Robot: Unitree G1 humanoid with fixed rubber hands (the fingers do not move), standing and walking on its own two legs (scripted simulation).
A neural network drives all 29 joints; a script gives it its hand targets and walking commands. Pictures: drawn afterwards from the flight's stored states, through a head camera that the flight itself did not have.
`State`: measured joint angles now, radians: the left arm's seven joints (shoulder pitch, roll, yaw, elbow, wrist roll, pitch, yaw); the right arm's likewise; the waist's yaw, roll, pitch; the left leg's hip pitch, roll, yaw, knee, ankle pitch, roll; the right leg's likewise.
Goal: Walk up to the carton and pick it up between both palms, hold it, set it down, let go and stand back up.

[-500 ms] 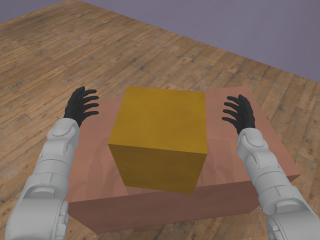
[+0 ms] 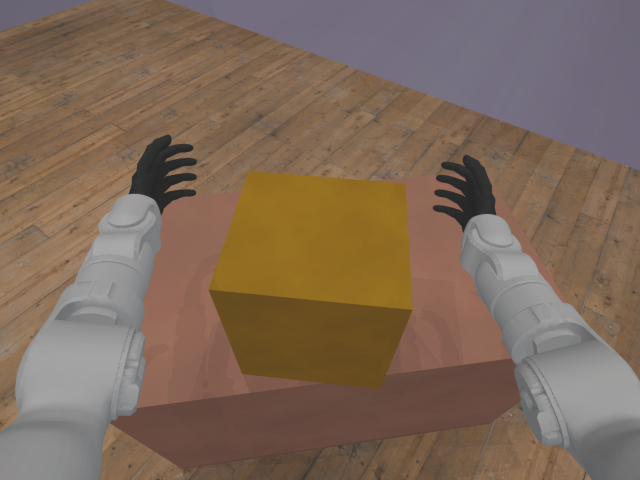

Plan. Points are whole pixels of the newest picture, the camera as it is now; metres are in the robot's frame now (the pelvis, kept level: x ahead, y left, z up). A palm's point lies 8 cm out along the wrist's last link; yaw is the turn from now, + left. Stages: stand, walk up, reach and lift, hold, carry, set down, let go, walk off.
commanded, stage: reach and lift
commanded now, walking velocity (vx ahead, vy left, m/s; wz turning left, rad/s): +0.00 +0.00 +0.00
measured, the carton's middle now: (317, 285) +0.42 -0.02 -0.08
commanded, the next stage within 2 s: none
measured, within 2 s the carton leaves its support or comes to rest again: neither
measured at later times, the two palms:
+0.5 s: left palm (173, 259) +0.44 +0.19 +0.01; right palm (454, 274) +0.37 -0.23 -0.01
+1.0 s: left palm (195, 267) +0.44 +0.16 -0.02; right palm (440, 278) +0.38 -0.21 -0.03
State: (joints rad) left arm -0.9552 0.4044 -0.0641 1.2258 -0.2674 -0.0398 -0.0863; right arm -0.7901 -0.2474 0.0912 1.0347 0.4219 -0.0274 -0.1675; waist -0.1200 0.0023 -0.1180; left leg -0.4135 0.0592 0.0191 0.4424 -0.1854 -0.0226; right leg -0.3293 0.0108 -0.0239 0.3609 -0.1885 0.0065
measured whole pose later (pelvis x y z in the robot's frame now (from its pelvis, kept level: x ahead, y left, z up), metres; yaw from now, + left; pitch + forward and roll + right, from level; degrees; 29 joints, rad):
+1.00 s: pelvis -0.02 +0.01 -0.05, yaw +0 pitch +29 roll -4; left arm -1.01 0.27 -0.11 1.54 -0.26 -0.48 -0.02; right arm -0.88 -0.18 0.00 1.43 0.33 -0.48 -0.11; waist -0.11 0.07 -0.28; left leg -1.04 0.06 -0.02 0.82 -0.29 -0.01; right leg -0.94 0.01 -0.05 0.74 -0.30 0.02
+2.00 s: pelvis -0.01 +0.01 -0.03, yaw +0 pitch +24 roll -3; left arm -0.98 0.16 0.32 1.55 0.17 -0.60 -0.01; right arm -0.79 -0.04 -0.58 1.29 -0.24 -0.57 -0.12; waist -0.07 0.04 -0.15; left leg -0.84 0.05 -0.01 0.66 -0.24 -0.01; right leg -0.75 0.00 -0.04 0.58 -0.25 0.02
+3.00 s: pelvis +0.00 +0.00 -0.01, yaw +0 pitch +22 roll -2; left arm -0.84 0.14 0.21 1.50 0.12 -0.65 0.01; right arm -0.67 -0.03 -0.49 1.31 -0.26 -0.64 -0.17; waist -0.05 0.04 -0.16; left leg -0.70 0.06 0.00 0.49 -0.17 -0.02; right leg -0.60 0.01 -0.04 0.40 -0.17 0.01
